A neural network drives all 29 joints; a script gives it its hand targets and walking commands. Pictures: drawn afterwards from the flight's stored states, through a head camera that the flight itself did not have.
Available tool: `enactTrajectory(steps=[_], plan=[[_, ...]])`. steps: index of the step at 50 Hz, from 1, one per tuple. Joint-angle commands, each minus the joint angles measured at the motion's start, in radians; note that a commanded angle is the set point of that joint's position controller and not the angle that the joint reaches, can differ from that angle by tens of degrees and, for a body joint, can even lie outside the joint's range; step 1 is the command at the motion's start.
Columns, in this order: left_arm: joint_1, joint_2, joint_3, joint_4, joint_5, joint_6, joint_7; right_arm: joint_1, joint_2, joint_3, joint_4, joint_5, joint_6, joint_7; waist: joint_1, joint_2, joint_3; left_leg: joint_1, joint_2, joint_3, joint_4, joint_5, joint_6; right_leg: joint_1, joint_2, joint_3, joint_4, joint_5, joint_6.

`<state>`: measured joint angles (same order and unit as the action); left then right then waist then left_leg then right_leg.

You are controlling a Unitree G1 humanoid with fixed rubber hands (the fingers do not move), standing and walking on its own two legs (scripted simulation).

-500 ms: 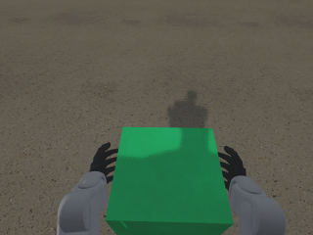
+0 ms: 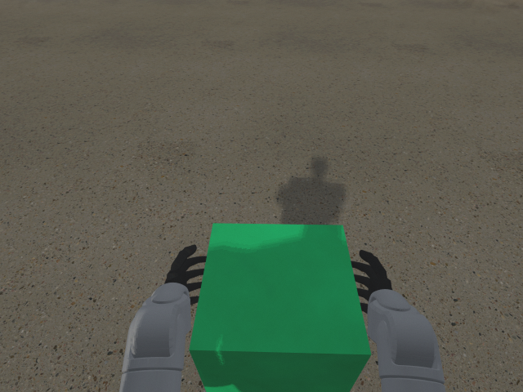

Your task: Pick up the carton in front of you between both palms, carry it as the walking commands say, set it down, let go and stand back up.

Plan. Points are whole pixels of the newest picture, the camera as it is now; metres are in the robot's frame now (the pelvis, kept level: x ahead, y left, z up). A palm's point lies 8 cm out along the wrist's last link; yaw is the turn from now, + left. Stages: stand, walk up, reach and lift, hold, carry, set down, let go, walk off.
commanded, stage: carry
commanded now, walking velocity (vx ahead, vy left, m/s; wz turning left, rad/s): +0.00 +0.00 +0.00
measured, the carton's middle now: (276, 319) +0.27 +0.00 -0.02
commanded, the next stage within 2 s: hold in 0.50 s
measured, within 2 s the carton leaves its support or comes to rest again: neither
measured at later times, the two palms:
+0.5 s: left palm (179, 293) +0.28 +0.15 +0.04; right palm (375, 299) +0.28 -0.15 +0.04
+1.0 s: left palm (186, 300) +0.27 +0.14 +0.03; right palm (382, 308) +0.27 -0.16 +0.04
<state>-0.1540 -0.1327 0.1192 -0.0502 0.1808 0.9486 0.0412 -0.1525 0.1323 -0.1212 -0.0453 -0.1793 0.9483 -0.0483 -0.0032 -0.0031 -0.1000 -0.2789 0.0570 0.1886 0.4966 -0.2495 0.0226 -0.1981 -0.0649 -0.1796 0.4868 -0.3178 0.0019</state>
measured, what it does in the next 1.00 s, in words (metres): shifts its weight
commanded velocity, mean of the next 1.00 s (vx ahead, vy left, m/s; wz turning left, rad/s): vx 0.00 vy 0.00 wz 0.00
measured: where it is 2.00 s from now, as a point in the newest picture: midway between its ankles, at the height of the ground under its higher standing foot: outside the picture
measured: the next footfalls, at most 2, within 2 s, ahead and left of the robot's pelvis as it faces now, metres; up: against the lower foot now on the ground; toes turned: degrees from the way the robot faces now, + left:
none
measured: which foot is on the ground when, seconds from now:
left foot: down 0.00-1.00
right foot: down 0.00-1.00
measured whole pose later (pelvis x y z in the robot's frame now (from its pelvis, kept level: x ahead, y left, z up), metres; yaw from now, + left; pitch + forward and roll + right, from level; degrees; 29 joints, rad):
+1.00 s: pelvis -0.07 -0.01 -0.01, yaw -3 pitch -8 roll +0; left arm -0.60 -0.17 0.52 0.52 0.42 0.60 -0.05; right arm -0.62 0.19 -0.52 0.57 -0.43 0.57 0.03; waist 0.03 -0.02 0.17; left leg -0.20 -0.01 -0.01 0.54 -0.20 0.01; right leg -0.16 0.03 0.03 0.57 -0.27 -0.02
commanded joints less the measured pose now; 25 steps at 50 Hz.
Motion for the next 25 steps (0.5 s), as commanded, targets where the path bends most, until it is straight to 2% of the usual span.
enactTrajectory(steps=[1, 8, 12, 18, 25], plan=[[-0.43, -0.743, -0.497, 0.002, -0.194, -0.094, -0.16, -0.452, 0.73, 0.504, -0.013, 0.205, -0.097, 0.176, 0.001, 0.003, -0.186, 0.098, 0.111, -0.114, -0.059, 0.255, 0.002, 0.02, -0.106, 0.098, -0.074, 0.22, -0.012], [-0.526, -0.797, -0.436, 0.185, -0.147, -0.26, -0.21, -0.549, 0.781, 0.441, 0.172, 0.155, -0.264, 0.226, 0.004, 0.005, -0.211, 0.104, 0.111, -0.118, -0.059, 0.237, 0.002, 0.017, -0.104, 0.102, -0.072, 0.202, -0.015], [-0.571, -0.851, -0.454, 0.221, -0.151, -0.314, -0.232, -0.589, 0.832, 0.456, 0.208, 0.154, -0.319, 0.246, 0.003, 0.007, -0.235, 0.115, 0.113, -0.12, -0.053, 0.251, 0.004, 0.022, -0.104, 0.101, -0.063, 0.209, -0.017], [-0.547, -0.899, -0.519, 0.158, -0.19, -0.278, -0.235, -0.563, 0.879, 0.518, 0.143, 0.191, -0.283, 0.248, 0.002, 0.006, -0.263, 0.122, 0.116, -0.116, -0.036, 0.301, 0.004, 0.035, -0.104, 0.097, -0.043, 0.254, -0.012], [-0.513, -0.871, -0.481, 0.17, -0.169, -0.238, -0.232, -0.535, 0.852, 0.482, 0.153, 0.174, -0.241, 0.245, 0.003, 0.005, -0.238, 0.101, 0.117, -0.117, -0.037, 0.297, 0.003, 0.024, -0.105, 0.098, -0.043, 0.258, -0.011]])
